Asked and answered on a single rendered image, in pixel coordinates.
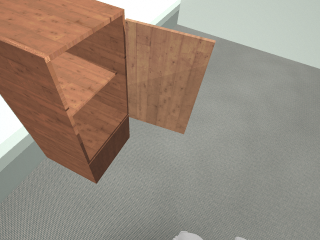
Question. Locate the cupboard door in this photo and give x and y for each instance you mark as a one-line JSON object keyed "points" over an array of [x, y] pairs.
{"points": [[165, 69]]}

